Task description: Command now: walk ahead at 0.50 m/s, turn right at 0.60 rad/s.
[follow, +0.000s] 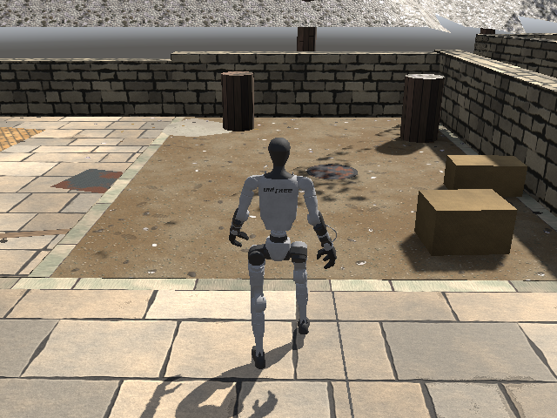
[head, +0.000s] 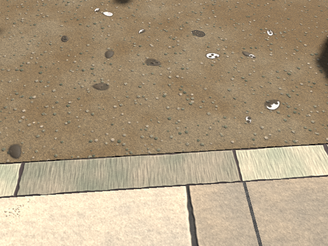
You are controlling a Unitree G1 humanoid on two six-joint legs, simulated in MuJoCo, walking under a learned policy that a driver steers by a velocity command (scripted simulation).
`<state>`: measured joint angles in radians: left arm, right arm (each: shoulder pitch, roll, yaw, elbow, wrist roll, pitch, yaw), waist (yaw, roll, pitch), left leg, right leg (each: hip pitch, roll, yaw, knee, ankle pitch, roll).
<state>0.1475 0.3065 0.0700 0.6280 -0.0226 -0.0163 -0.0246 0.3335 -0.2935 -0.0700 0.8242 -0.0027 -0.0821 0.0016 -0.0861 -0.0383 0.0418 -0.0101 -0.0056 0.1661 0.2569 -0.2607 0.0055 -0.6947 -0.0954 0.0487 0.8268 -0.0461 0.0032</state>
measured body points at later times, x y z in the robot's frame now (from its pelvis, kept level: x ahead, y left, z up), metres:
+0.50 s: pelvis +0.28 -0.07 +0.00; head +0.31 -0.10 +0.45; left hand +0.42 +0.19 -0.09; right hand +0.43 -0.37 -0.08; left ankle +0.51 +0.06 -0.68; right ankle +0.22 -0.14 -0.74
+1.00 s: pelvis +0.54 -0.13 +0.00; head +0.57 -0.15 +0.45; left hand +0.86 -0.03 -0.08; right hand +0.40 -0.38 -0.12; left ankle +0.54 +0.00 -0.74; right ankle +0.59 -0.35 -0.68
